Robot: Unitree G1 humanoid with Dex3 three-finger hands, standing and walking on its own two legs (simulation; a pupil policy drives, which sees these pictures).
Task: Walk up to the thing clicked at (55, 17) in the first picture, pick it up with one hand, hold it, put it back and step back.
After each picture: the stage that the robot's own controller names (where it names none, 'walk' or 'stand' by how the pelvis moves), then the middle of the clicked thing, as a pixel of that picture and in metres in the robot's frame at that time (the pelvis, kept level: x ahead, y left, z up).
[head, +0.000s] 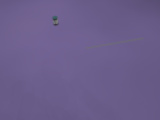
stand; (55, 20) +1.80 +0.28 -0.72
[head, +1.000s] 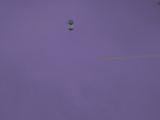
walk; (70, 25) +1.66 +0.06 -0.70
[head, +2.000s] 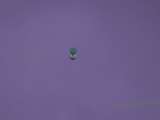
walk; (73, 53) +1.06 +0.01 -0.70
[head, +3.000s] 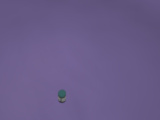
walk; (62, 96) +0.67 +0.08 -0.71
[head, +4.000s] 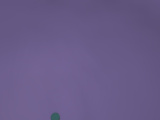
stand; (55, 119) +0.46 +0.15 -0.71
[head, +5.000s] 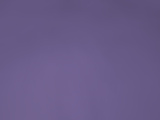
stand; out of the picture +0.38 +0.11 -0.71
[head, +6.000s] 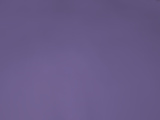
stand; out of the picture +0.36 +0.13 -0.72
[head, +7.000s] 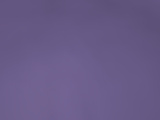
stand; out of the picture +0.33 +0.14 -0.72
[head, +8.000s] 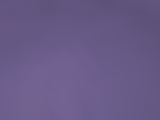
stand; out of the picture +0.35 +0.16 -0.72
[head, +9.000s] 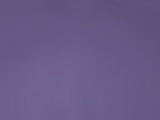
stand; out of the picture +0.35 +0.13 -0.73
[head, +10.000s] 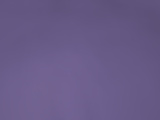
stand; out of the picture +0.35 +0.13 -0.73
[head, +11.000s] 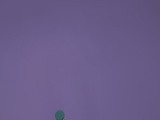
go down; (60, 116) +0.38 +0.12 -0.69
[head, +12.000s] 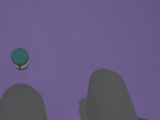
go down; (20, 59) +0.45 +0.16 -0.28
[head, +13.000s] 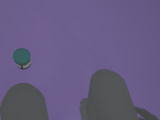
close in; (22, 59) +0.45 +0.16 -0.29
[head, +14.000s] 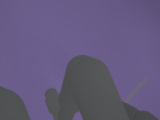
close in; out of the picture +0.45 +0.20 -0.23
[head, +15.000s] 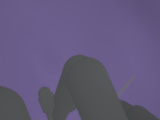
close; out of the picture +0.43 +0.20 -0.24
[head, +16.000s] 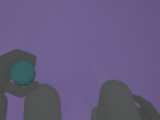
lift; (24, 76) +0.33 +0.19 -0.07
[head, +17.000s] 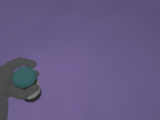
hold; (28, 85) +0.33 +0.17 +0.05
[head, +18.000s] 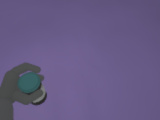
hold; (33, 89) +0.32 +0.17 +0.01
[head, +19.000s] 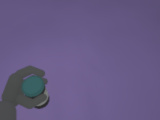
hold; (36, 93) +0.31 +0.16 +0.01
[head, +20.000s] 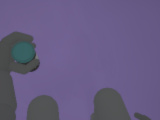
crouch; (27, 58) +0.42 +0.16 -0.07
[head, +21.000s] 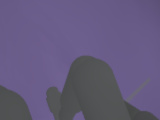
lower; out of the picture +0.44 +0.22 -0.24
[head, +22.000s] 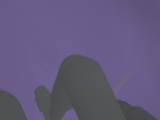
lower; out of the picture +0.45 +0.23 -0.25
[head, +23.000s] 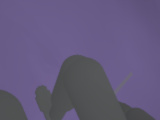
lower; out of the picture +0.45 +0.24 -0.25
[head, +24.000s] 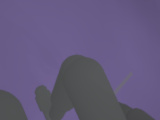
lower; out of the picture +0.45 +0.23 -0.25
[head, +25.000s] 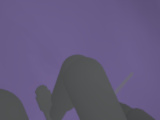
lower; out of the picture +0.45 +0.22 -0.25
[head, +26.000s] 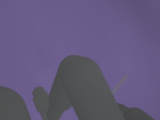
open; out of the picture +0.45 +0.19 -0.25
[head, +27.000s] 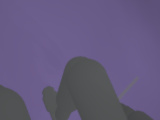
stand; out of the picture +0.44 +0.19 -0.25
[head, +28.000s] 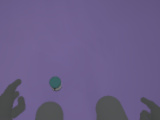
walk; (55, 84) +0.42 +0.11 -0.48
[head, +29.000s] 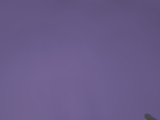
stand; out of the picture +0.37 +0.09 -0.66
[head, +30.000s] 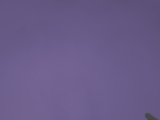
stand; out of the picture +0.38 +0.10 -0.66
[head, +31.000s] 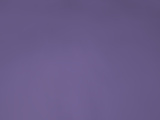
stand; out of the picture +0.38 +0.09 -0.70
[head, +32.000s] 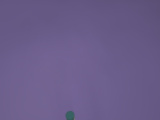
walk; (70, 117) +0.41 +0.09 -0.71
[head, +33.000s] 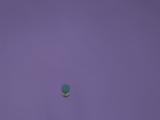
walk; (65, 90) +0.59 +0.05 -0.71
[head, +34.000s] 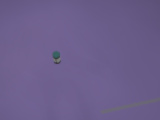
walk; (56, 57) +0.89 +0.19 -0.69
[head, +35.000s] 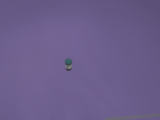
stand; (68, 64) +0.99 +0.08 -0.71
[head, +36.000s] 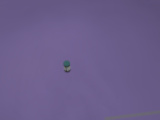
stand; (67, 66) +1.00 +0.12 -0.73
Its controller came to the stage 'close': yes
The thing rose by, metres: 0.72
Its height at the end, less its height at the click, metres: +0.00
